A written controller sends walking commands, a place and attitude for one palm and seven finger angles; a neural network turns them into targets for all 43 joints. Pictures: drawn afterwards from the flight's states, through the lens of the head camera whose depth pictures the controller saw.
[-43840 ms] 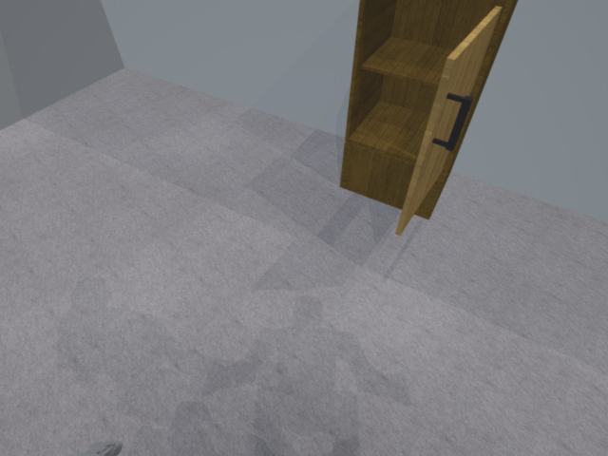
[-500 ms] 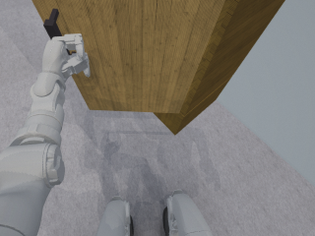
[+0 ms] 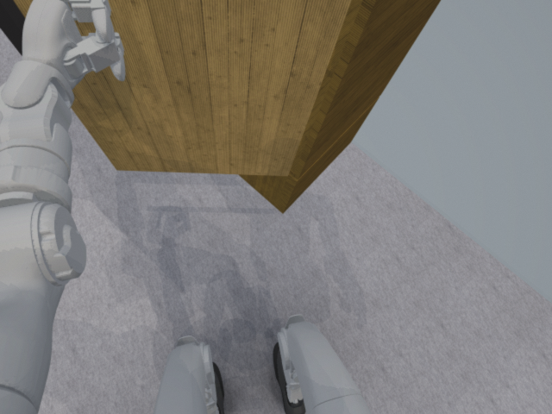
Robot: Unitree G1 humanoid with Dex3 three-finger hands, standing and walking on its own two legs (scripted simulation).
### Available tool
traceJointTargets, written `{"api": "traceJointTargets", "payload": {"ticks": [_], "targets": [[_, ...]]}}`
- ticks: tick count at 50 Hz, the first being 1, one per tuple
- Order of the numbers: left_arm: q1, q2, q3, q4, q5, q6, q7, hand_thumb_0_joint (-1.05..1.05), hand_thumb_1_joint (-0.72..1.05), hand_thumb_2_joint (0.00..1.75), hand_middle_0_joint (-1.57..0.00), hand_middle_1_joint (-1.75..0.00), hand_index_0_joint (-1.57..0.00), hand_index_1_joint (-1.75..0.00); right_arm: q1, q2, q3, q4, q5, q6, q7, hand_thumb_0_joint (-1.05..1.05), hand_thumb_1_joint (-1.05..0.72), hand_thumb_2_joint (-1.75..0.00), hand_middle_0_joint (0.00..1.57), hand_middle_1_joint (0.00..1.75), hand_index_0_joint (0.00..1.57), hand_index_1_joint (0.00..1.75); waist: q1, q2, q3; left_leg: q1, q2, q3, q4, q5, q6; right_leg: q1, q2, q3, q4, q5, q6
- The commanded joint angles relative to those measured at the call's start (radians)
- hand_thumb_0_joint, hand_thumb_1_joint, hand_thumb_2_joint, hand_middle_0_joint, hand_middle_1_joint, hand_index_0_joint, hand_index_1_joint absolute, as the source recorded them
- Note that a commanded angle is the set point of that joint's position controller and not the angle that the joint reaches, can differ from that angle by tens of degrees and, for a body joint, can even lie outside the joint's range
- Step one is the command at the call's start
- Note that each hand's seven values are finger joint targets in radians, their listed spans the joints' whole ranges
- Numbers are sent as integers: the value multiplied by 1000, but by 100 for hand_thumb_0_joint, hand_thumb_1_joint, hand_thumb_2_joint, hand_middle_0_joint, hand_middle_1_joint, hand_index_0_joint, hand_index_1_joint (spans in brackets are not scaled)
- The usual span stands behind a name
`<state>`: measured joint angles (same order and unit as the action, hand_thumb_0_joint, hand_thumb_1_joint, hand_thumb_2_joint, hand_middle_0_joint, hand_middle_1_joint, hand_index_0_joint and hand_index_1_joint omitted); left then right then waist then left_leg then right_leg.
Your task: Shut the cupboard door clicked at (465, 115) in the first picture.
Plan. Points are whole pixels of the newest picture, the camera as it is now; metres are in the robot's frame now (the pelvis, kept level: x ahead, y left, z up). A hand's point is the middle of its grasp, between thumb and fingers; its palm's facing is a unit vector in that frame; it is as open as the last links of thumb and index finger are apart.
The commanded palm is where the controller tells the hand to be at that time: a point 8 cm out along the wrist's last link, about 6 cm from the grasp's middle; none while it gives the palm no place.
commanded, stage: push the door shut along its arc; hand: left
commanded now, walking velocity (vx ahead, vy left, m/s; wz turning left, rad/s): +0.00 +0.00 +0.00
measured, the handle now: (34, 35) +0.61 +0.21 +0.08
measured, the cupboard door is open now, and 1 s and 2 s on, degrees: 43 34 34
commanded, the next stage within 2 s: pull the fist back off the door in 0.28 s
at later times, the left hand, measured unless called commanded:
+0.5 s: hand (121, 15) +0.62 +0.11 +0.09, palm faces +0.00 -0.99 +0.12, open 3.2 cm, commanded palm +0.60 +0.11 +0.09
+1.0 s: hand (140, 58) +0.56 +0.09 +0.09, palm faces +0.13 -0.99 -0.01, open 3.1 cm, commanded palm +0.51 +0.12 +0.09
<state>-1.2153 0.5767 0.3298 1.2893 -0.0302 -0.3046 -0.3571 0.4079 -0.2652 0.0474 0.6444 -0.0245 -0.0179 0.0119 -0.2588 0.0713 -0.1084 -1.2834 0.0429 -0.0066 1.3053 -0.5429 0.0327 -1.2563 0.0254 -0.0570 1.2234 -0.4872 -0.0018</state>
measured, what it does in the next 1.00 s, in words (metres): stands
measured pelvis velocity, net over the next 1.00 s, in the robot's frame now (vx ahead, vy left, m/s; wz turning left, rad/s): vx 0.02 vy -0.01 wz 0.02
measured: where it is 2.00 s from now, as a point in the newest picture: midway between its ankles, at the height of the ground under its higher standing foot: (253, 404)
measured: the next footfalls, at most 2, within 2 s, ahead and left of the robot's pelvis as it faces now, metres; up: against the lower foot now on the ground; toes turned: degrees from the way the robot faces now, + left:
none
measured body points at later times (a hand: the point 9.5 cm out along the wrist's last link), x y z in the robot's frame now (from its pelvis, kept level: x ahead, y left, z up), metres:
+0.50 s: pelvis +0.00 +0.00 -0.01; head +0.21 +0.02 +0.39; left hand +0.62 +0.16 +0.09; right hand -0.04 -0.26 -0.10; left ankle +0.02 +0.10 -0.61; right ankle +0.04 -0.12 -0.61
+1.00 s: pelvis +0.02 -0.01 +0.03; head +0.18 -0.01 +0.46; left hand +0.54 +0.14 +0.09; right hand +0.00 -0.27 -0.09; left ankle +0.02 +0.10 -0.61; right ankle +0.04 -0.12 -0.61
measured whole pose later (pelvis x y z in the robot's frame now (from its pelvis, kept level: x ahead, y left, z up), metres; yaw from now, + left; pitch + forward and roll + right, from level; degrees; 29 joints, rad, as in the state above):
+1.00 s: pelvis +0.02 -0.01 +0.03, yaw +1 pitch +27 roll -2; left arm -0.99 0.28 0.33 1.20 0.02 -0.48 0.15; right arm 0.44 -0.25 -0.01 0.65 -0.08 0.03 0.10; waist -0.20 0.06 -0.14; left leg -1.09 0.04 0.01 1.15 -0.52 0.01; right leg -1.09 0.02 -0.04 1.11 -0.49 -0.02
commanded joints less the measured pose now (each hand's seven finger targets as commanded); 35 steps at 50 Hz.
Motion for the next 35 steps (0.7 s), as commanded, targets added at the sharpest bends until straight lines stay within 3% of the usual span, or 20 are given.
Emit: {"api": "traceJointTargets", "payload": {"ticks": [1,3,7,9,10,11,14,19,20,21,22,23,25,26,27,28,29,31,33,35], "targets": [[-563,174,-14,-200,-10,-36,-14,0,90,90,-130,-150,-130,-150,226,-202,-73,-10,0,-15,-16,0,-90,-90,20,30,20,30,-70,146,-592,496,-5,-97,-105,427,10,173,28,12,-136,275,-26],[-603,153,-35,-195,-11,-29,-20,0,90,90,-130,-150,-130,-150,234,-202,-73,-1,-3,-20,-19,0,-90,-90,20,30,20,30,-88,155,-584,508,-6,-102,-97,432,13,144,30,9,-135,271,-30],[-645,143,-56,-174,-2,-11,-28,0,90,90,-130,-150,-130,-150,236,-204,-72,12,-6,-27,-23,0,-90,-90,20,30,20,30,-100,178,-594,509,-5,-106,-82,435,11,115,31,5,-128,263,-32],[-702,133,-70,-218,0,-16,-30,0,90,90,-130,-150,-130,-150,242,-206,-76,23,-11,-35,-24,0,-90,-90,20,30,20,30,-106,242,-635,583,0,-121,-74,491,5,71,30,-1,-117,279,-35],[-688,110,-79,-204,-2,-6,-32,0,90,90,-130,-150,-130,-150,242,-205,-78,26,-13,-37,-21,0,-90,-90,20,30,20,30,-105,237,-640,588,-3,-121,-72,494,4,69,33,-4,-119,282,-36],[-694,127,-70,-197,-2,-1,-36,0,90,90,-130,-150,-130,-150,246,-208,-77,30,-14,-37,-23,0,-90,-90,20,30,20,30,-111,214,-636,575,-2,-120,-68,493,5,75,32,-6,-116,286,-35],[-731,137,-71,-200,3,11,-43,0,90,90,-130,-150,-130,-150,246,-206,-75,33,-14,-43,-25,0,-90,-90,20,30,20,30,-115,234,-646,558,-5,-114,-59,496,8,82,36,-4,-111,297,-37],[-791,123,-93,-165,17,32,-43,0,90,90,-130,-150,-130,-150,247,-209,-71,48,-18,-52,-28,0,-90,-90,20,30,20,30,-145,243,-611,535,-4,-116,-43,463,11,34,39,-10,-109,269,-37],[-752,159,117,-177,-59,45,149,0,90,90,-130,-150,-130,-150,297,-189,-51,4,-40,-53,-16,0,-90,-90,20,30,20,30,-78,262,-640,490,6,-127,-70,452,0,96,29,-4,-111,275,-34],[-687,108,78,-157,-34,51,242,0,90,90,-130,-150,-130,-150,282,-182,-52,-2,-46,-53,5,0,-90,-90,20,30,20,30,-76,258,-662,492,8,-129,-78,457,-8,107,27,-5,-104,274,-28],[-658,66,98,-168,-32,46,323,0,90,90,-130,-150,-130,-150,296,-176,-61,-5,-60,-47,22,0,-90,-90,20,30,20,30,-77,194,-668,490,9,-128,-83,478,-10,130,26,-13,-105,292,-20],[-632,30,96,-184,-9,24,401,0,90,90,-130,-150,-130,-150,304,-172,-67,-11,-73,-45,37,0,-90,-90,20,30,20,30,-71,183,-682,503,7,-131,-88,503,-13,142,28,-13,-105,308,-16],[-629,-7,50,-269,90,-38,548,0,90,90,-130,-150,-130,-150,308,-162,-78,-10,-98,-36,74,0,-90,-90,20,30,20,30,-62,242,-698,534,7,-111,-82,539,-22,133,23,-12,-106,332,-13],[-608,-12,17,-267,145,-63,577,0,90,90,-130,-150,-130,-150,310,-165,-87,-8,-103,-26,89,0,-90,-90,20,30,20,30,-61,238,-706,548,6,-108,-87,548,-25,146,22,-12,-109,336,-15],[-614,-26,-17,-278,175,-82,585,0,90,90,-130,-150,-130,-150,313,-166,-92,-4,-103,-15,98,0,-90,-90,20,30,20,30,-71,226,-707,553,4,-101,-93,543,-21,170,23,-7,-120,348,-15],[-614,-6,-6,-268,183,-95,578,0,90,90,-130,-150,-130,-150,320,-171,-98,1,-99,-5,99,0,-90,-90,20,30,20,30,-77,190,-711,548,2,-102,-100,539,-17,202,25,-4,-127,363,-16],[-629,-6,-16,-278,173,-102,561,0,90,90,-130,-150,-130,-150,311,-172,-99,-3,-92,4,100,0,-90,-90,20,30,20,30,-76,202,-714,542,-4,-94,-117,513,-17,236,25,2,-141,365,-15],[-618,46,38,-305,134,-114,530,0,90,90,-130,-150,-130,-150,303,-172,-100,-8,-80,15,92,0,-90,-90,20,30,20,30,-53,183,-749,541,-13,-81,-141,492,-14,323,26,11,-159,388,-14],[-567,74,80,-293,107,-123,514,0,90,90,-130,-150,-130,-150,299,-168,-95,-15,-75,20,83,0,-90,-90,20,30,20,30,-36,156,-739,526,-17,-70,-160,489,-11,376,26,19,-171,418,-13],[-479,41,77,-281,100,-146,516,0,90,90,-130,-150,-130,-150,287,-153,-93,-22,-72,19,83,0,-90,-90,20,30,20,30,-12,135,-700,507,-22,-56,-177,478,-12,406,24,19,-181,423,-11]]}}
